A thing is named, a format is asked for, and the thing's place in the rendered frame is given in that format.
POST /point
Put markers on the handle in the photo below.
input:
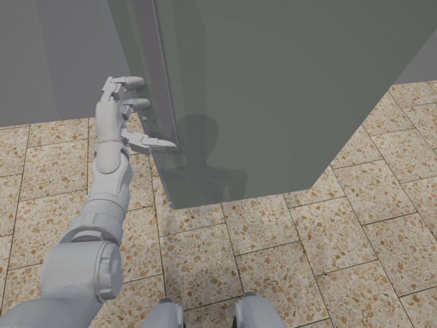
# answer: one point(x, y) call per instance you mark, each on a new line
point(148, 29)

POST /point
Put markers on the fridge door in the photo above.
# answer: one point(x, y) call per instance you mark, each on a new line
point(266, 93)

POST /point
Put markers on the robot left forearm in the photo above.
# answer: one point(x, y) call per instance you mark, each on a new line
point(104, 209)

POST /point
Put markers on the right robot thigh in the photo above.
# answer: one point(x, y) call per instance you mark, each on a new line
point(256, 312)

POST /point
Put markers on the robot left hand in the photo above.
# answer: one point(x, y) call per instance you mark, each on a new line
point(112, 112)

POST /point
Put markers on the left robot thigh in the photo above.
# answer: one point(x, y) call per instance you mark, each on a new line
point(164, 315)

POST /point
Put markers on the robot left upper arm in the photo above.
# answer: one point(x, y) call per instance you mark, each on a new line
point(77, 279)

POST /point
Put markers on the robot thigh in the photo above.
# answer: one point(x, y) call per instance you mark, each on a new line
point(164, 315)
point(256, 312)

